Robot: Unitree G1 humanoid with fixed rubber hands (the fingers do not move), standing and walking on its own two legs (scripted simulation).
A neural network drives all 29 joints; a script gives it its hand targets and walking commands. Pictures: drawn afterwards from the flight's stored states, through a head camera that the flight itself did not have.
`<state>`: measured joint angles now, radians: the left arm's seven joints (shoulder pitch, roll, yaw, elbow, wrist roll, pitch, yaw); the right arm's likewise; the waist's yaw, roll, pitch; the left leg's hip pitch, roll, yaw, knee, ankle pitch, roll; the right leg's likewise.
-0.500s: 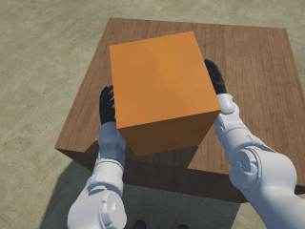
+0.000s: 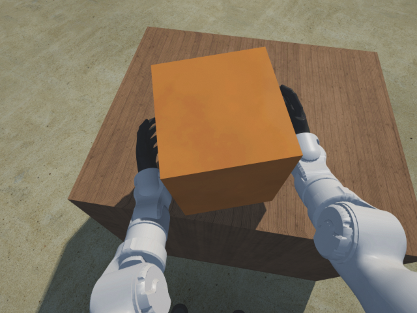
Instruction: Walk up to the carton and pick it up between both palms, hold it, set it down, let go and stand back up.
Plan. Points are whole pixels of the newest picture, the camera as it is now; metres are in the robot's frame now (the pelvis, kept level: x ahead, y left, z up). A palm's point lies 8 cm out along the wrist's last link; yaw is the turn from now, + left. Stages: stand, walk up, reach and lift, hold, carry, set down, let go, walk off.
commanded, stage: reach and lift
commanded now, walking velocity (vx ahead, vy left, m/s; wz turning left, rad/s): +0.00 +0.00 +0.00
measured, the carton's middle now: (219, 142) +0.45 +0.05 +0.02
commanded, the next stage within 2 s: none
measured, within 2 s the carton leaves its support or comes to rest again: neither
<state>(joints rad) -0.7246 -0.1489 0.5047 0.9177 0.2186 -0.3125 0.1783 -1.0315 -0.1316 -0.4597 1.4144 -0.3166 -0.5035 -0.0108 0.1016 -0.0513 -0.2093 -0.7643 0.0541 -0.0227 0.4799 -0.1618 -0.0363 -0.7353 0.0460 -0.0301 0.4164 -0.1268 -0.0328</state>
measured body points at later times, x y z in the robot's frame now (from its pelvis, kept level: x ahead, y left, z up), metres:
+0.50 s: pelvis -0.01 +0.00 +0.00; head +0.07 +0.02 +0.44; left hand +0.39 +0.18 +0.03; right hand +0.46 -0.11 +0.08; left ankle +0.01 +0.14 -0.73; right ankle +0.01 -0.10 -0.73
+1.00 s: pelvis -0.03 +0.00 +0.01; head -0.04 +0.03 +0.46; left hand +0.39 +0.17 +0.13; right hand +0.42 -0.12 +0.17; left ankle +0.01 +0.14 -0.73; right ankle +0.01 -0.10 -0.73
